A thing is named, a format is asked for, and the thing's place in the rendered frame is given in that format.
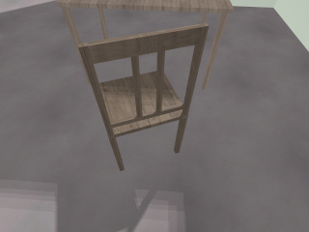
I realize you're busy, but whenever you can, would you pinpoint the table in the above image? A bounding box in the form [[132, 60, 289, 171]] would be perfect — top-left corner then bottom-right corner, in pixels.
[[55, 0, 234, 90]]

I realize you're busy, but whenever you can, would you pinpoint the chair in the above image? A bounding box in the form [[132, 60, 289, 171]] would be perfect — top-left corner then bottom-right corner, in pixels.
[[78, 23, 209, 171]]

